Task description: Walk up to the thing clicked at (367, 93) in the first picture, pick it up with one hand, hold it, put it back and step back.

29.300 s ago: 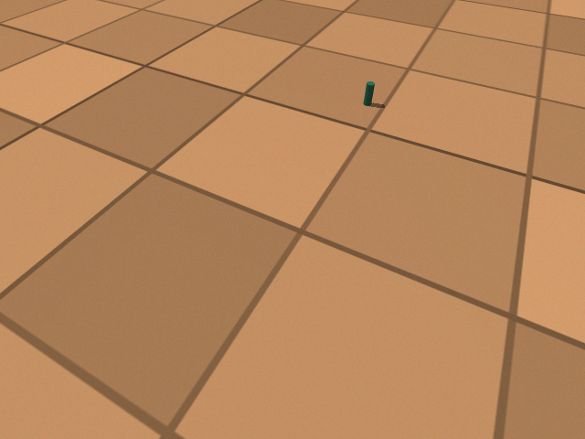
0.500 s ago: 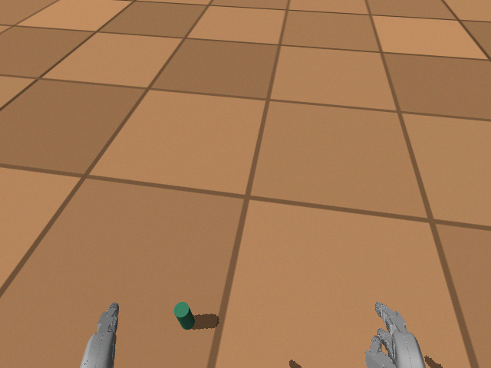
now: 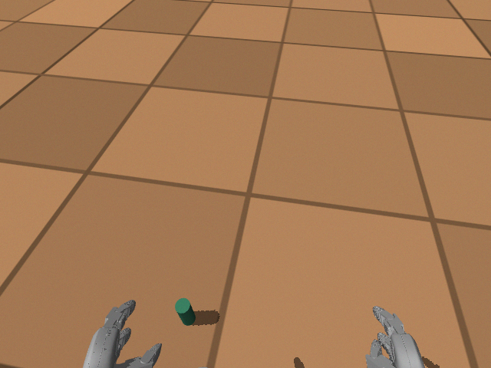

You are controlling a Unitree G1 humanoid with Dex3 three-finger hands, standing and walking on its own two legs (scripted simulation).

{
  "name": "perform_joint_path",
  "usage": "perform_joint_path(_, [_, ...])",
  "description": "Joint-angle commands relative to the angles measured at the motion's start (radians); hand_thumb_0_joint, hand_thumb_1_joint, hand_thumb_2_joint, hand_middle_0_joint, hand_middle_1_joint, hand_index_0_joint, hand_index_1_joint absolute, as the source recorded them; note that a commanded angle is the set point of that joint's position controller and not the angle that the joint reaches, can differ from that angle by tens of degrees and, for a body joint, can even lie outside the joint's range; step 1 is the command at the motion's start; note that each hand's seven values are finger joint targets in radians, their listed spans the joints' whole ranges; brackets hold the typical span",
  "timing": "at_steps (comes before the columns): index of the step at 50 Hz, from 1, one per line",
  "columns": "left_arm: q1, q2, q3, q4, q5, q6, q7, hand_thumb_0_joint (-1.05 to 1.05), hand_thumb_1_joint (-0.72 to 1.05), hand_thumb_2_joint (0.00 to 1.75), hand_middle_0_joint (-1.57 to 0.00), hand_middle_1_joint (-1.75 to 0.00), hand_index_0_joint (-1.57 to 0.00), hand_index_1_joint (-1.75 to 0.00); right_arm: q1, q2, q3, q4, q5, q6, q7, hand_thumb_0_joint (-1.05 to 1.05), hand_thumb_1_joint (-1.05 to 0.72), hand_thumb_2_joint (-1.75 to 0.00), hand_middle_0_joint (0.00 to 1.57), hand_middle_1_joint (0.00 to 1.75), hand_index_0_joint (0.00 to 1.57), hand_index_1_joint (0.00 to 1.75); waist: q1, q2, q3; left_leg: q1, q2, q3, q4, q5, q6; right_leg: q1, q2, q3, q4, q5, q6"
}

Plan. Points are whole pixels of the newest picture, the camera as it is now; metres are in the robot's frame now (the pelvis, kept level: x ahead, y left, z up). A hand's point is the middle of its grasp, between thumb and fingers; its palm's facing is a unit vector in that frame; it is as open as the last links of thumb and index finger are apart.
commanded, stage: stand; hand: left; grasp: from the side
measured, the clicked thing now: (185, 312) +0.42 +0.24 -0.65
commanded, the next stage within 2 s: none
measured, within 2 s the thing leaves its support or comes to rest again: neither
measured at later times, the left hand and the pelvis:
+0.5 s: hand out of the picture +0.04 +0.25 -0.11, palm faces -0.01 -0.94 -0.35, open 7.4 cm; pelvis +0.00 +0.01 +0.05, yaw +0 degrees
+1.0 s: hand out of the picture +0.05 +0.25 -0.10, palm faces -0.01 -0.94 -0.35, open 7.4 cm; pelvis -0.01 +0.00 +0.06, yaw +0 degrees
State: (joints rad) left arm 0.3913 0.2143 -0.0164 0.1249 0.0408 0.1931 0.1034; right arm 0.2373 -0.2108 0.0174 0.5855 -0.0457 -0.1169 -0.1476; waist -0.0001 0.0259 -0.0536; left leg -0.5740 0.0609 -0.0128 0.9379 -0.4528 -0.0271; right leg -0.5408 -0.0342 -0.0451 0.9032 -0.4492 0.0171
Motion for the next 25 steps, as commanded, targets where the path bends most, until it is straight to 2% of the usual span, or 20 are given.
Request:
perform_joint_path(1, [-0.1,0.258,0.097,0.223,0.044,-0.192,-0.06,0.0,0.9,0.9,-0.2,-0.3,-0.2,-0.3,-0.066,-0.245,-0.098,0.051,-0.042,0.052,0.082,0.0,-0.9,-0.9,0.2,0.3,0.2,0.3,0.005,-0.076,-0.078,0.152,-0.018,-0.023,-0.168,0.272,0.095,0.156,-0.066,0.136,-0.203,0.284,-0.116])
perform_joint_path(3, [-0.151,0.253,0.09,0.302,0.022,-0.211,-0.074,0.0,0.9,0.9,-0.2,-0.3,-0.2,-0.3,-0.058,-0.227,-0.094,0.083,-0.013,0.056,0.112,0.0,-0.9,-0.9,0.2,0.3,0.2,0.3,0.003,-0.077,-0.061,0.183,-0.029,-0.017,-0.208,0.205,0.087,0.148,-0.079,0.146,-0.242,0.214,-0.106])
perform_joint_path(4, [-0.16,0.251,0.089,0.337,0.013,-0.213,-0.078,0.0,0.9,0.9,-0.2,-0.3,-0.2,-0.3,-0.069,-0.236,-0.1,0.094,-0.009,0.056,0.119,0.0,-0.9,-0.9,0.2,0.3,0.2,0.3,0.011,-0.063,-0.061,0.205,-0.024,-0.025,-0.22,0.19,0.089,0.133,-0.07,0.13,-0.254,0.195,-0.095])
perform_joint_path(6, [-0.182,0.259,0.086,0.415,0.009,-0.219,-0.077,0.0,0.9,0.9,-0.2,-0.3,-0.2,-0.3,-0.068,-0.241,-0.104,0.131,-0.009,0.061,0.128,0.0,-0.9,-0.9,0.2,0.3,0.2,0.3,0.011,-0.031,-0.045,0.214,-0.005,-0.053,-0.287,0.186,0.093,0.153,-0.056,0.099,-0.249,0.178,-0.079])
perform_joint_path(8, [-0.183,0.247,0.082,0.489,0.007,-0.224,-0.076,0.0,0.9,0.9,-0.2,-0.3,-0.2,-0.3,-0.09,-0.25,-0.103,0.161,-0.014,0.063,0.133,0.0,-0.9,-0.9,0.2,0.3,0.2,0.3,0.024,0.03,-0.029,0.204,0.018,-0.087,-0.356,0.177,0.096,0.196,-0.04,0.069,-0.26,0.18,-0.062])
perform_joint_path(10, [-0.189,0.258,0.082,0.552,0.006,-0.23,-0.073,0.0,0.9,0.9,-0.2,-0.3,-0.2,-0.3,-0.101,-0.249,-0.1,0.19,-0.009,0.068,0.134,0.0,-0.9,-0.9,0.2,0.3,0.2,0.3,0.026,0.011,-0.007,0.21,0.017,-0.08,-0.375,0.216,0.087,0.238,-0.048,0.076,-0.294,0.217,-0.061])
perform_joint_path(13, [-0.198,0.267,0.079,0.633,0.001,-0.233,-0.072,0.0,0.9,0.9,-0.2,-0.3,-0.2,-0.3,-0.086,-0.26,-0.097,0.241,-0.003,0.075,0.131,0.0,-0.9,-0.9,0.2,0.3,0.2,0.3,0.019,0.012,0.013,0.255,0.018,-0.076,-0.417,0.235,0.078,0.269,-0.06,0.082,-0.353,0.256,-0.056])
perform_joint_path(16, [-0.204,0.268,0.074,0.708,-0.008,-0.227,-0.072,0.0,0.9,0.9,-0.2,-0.3,-0.2,-0.3,-0.08,-0.271,-0.091,0.287,0.001,0.081,0.13,0.0,-0.9,-0.9,0.2,0.3,0.2,0.3,0.017,0.021,0.034,0.28,0.031,-0.094,-0.498,0.203,0.073,0.304,-0.057,0.076,-0.401,0.246,-0.047])
perform_joint_path(23, [-0.22,0.296,0.064,0.844,-0.014,-0.224,-0.069,0.0,0.9,0.9,-0.2,-0.3,-0.2,-0.3,-0.082,-0.288,-0.081,0.384,0.012,0.088,0.124,0.0,-0.9,-0.9,0.2,0.3,0.2,0.3,0.011,-0.015,0.04,0.391,0.038,-0.069,-0.549,0.344,0.054,0.371,-0.085,0.09,-0.505,0.327,-0.039])
perform_joint_path(25, [-0.23,0.297,0.061,0.875,-0.018,-0.223,-0.069,0.0,0.9,0.9,-0.2,-0.3,-0.2,-0.3,-0.07,-0.286,-0.076,0.409,0.016,0.089,0.123,0.0,-0.9,-0.9,0.2,0.3,0.2,0.3,0.005,-0.023,0.046,0.398,0.038,-0.066,-0.572,0.358,0.05,0.397,-0.089,0.093,-0.521,0.339,-0.035])
